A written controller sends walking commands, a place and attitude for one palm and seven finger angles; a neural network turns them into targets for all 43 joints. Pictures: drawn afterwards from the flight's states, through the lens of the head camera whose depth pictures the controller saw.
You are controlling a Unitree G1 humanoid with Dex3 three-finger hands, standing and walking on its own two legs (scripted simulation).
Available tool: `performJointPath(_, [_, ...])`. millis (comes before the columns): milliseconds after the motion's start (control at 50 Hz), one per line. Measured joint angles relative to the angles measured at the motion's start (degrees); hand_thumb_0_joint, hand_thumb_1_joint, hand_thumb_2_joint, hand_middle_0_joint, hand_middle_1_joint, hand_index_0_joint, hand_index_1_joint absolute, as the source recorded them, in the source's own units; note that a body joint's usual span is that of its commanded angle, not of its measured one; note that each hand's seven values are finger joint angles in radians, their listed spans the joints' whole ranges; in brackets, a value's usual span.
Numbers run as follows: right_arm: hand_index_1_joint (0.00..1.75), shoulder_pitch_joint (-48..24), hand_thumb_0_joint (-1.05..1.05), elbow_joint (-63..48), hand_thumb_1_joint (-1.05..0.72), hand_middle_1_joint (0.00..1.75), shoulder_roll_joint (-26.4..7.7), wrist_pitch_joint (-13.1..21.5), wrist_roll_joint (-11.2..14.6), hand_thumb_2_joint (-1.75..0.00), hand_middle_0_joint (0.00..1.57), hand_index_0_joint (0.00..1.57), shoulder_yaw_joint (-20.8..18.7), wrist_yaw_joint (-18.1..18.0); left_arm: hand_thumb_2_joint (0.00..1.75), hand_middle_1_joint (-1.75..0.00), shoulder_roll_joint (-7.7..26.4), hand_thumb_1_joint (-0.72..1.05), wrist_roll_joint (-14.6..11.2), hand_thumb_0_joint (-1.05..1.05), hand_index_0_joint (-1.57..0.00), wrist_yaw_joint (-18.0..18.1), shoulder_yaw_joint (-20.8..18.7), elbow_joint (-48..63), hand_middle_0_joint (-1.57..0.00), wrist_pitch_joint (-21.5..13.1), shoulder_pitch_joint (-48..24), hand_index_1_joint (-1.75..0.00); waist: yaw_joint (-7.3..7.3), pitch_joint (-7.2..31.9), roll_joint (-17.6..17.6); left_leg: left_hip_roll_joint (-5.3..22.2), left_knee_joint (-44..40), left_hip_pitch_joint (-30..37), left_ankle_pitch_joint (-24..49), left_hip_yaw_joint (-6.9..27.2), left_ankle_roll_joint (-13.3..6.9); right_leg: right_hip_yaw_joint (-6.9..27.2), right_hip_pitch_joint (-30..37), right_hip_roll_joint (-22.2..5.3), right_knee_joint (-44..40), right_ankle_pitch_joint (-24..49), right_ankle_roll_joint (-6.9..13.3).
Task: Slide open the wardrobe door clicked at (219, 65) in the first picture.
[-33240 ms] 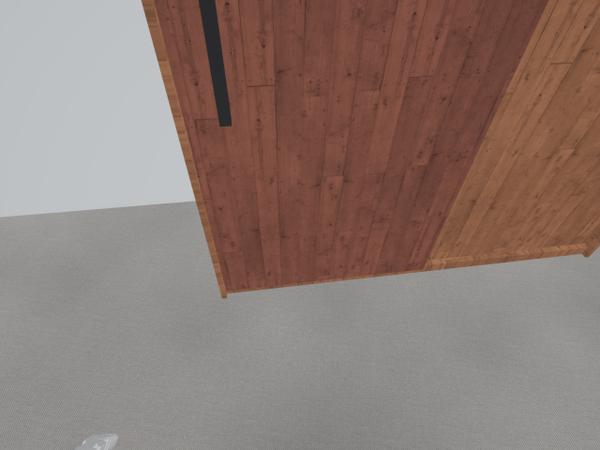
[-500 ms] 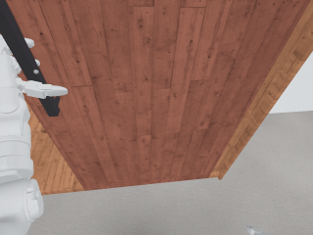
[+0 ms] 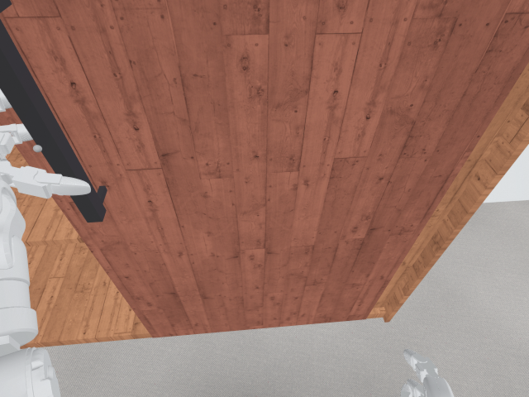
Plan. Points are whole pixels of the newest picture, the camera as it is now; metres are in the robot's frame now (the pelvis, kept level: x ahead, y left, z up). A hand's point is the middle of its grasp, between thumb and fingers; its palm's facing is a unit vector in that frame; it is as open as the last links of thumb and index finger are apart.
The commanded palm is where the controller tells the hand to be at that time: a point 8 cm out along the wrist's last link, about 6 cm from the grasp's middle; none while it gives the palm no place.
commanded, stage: slip the hand off the handle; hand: left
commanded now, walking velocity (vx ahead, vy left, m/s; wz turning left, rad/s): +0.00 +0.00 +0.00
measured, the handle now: (57, 130) +0.41 +0.33 +0.20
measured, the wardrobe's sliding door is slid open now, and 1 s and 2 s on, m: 0.67 0.67 0.67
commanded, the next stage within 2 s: draw the hand back to the body in 1.00 s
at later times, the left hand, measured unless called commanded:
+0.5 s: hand (1, 161) +0.34 +0.37 +0.20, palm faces +0.48 -0.85 -0.21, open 14.7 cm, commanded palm +0.27 +0.40 +0.21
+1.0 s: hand out of the picture +0.24 +0.35 +0.20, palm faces +0.53 -0.82 -0.21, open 14.7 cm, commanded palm +0.18 +0.38 +0.21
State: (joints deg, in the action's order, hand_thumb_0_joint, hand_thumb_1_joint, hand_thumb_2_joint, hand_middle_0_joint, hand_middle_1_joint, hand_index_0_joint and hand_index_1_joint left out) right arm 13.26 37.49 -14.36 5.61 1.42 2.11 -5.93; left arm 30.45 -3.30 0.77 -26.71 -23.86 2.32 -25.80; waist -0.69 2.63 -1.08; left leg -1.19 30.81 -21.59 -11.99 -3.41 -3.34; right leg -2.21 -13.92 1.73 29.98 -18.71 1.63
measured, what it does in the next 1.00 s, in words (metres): stands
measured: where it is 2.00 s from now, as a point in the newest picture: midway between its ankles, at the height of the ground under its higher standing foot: outside the picture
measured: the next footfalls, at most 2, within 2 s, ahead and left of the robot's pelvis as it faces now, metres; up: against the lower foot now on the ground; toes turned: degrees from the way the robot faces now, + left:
none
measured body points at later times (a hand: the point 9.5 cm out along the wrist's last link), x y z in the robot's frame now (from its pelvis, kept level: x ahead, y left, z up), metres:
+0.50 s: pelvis -0.01 +0.00 +0.00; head +0.01 +0.00 +0.45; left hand +0.31 +0.41 +0.22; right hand +0.10 -0.27 -0.11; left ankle +0.04 +0.08 -0.73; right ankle -0.04 -0.10 -0.73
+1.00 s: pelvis -0.01 +0.00 +0.00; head -0.03 -0.01 +0.45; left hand +0.20 +0.39 +0.21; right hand +0.20 -0.21 -0.07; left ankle +0.04 +0.08 -0.73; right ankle -0.04 -0.10 -0.73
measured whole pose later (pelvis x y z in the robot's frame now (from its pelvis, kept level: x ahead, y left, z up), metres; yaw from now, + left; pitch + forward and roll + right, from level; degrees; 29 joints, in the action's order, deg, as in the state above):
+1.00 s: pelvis -0.01 +0.00 +0.00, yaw +2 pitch -1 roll -1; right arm 9.8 36.7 -13.6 9.0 2.6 3.9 -8.4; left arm 28.6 -11.2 -6.0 -30.7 -2.7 3.6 -4.4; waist -4.9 2.4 -2.0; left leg -2.0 30.0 -18.7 -10.6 -1.5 -3.4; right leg -4.1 -10.4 1.2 29.2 -18.1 1.6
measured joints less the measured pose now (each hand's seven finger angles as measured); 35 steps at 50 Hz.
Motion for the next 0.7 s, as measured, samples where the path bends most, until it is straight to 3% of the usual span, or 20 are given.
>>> performJointPath(200, [0.3,1.45,0.01,0.66,-0.9,0.3,-1.11,-1.35,0.67,-0.89,0.21,0.2,-0.42,-1.0,0.2,-1.16,4.44,-0.55,-0.95,-0.02,-0.25,-5.41,-3.28,-3.94,-0.27,-1.58,-0.24,-1.15,-0.69,-0.16,0.43,0.07,1.31,-1.12,-0.46,1.42,0.37,-1.41,-0.23,0.26,0.29,-0.45,0.41])
performJointPath(380, [0.3,3.76,0.01,1.39,-0.9,0.3,-1.5,-1.03,0.93,-0.89,0.21,0.2,-0.3,-1.48,0.2,-1.15,8.46,-0.55,-1.38,-0.02,-0.25,-9.33,-5.01,-11.11,-0.25,-4.93,-3.03,-1.15,0.44,-0.17,0.19,0.56,2.38,-3.43,-0.22,1.7,0.45,-1.68,-2.35,0.72,0.97,-0.04,0.59])
performJointPath(500, [0.3,5.21,0.01,0.86,-0.9,0.3,-1.61,-1.08,1.15,-0.89,0.21,0.2,-0.54,-1.13,0.2,-1.15,6.37,-0.55,-3.82,-0.02,-0.25,-10.11,-6.15,-5.31,-0.25,-6.11,2.89,-1.15,0.79,0.18,-0.56,0.78,2.15,-3.02,-0.29,0.65,0.17,-0.6,-2.41,0.79,0.99,0.21,0.32])
performJointPath(700, [0.3,3.27,0.01,0.35,-0.9,0.3,-0.28,0.28,1.11,-0.89,0.21,0.2,0.11,-1.51,0.2,-1.15,1.81,-0.55,-5.55,-0.02,-0.26,-7.16,-7.55,8.56,-0.25,-2.36,13.52,-1.15,-0.64,0.41,-0.67,0.4,1.28,-0.58,-0.11,0.27,-0.08,-0.24,-0.25,0.4,0.64,0.18,0.01])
